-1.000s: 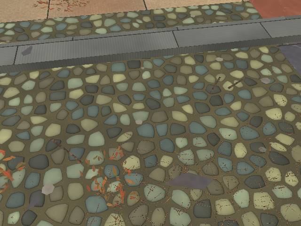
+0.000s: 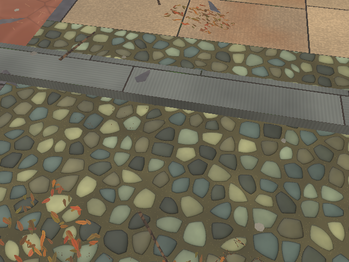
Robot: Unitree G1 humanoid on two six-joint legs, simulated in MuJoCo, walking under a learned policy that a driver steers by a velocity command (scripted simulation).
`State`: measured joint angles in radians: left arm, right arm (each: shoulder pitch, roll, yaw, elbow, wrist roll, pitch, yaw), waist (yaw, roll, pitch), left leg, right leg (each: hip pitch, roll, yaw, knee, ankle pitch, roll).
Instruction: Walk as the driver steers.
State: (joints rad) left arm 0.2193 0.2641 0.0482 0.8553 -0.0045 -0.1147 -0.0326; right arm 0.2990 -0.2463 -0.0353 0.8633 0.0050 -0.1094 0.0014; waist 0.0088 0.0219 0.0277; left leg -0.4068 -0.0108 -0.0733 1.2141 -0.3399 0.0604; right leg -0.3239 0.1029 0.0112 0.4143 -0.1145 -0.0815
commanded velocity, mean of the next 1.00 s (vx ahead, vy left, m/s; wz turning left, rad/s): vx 0.50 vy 0.00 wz -0.43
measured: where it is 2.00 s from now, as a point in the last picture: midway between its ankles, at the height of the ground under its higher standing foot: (247, 156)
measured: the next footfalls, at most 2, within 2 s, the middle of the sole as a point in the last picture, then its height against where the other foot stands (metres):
left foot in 0.32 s outside the picture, level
right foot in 0.84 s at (244, 249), level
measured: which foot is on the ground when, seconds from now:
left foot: up 0.00-0.30, down 0.32-0.84, up 0.86-1.00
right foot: down 0.00-0.32, up 0.34-0.82, down 0.84-1.00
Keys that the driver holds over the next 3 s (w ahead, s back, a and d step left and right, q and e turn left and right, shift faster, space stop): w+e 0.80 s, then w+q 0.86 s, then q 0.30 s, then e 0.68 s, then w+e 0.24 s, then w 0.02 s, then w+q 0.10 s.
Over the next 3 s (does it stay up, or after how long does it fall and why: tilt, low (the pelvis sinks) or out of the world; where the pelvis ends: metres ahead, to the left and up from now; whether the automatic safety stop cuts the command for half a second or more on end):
stays up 1.10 -0.30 0.01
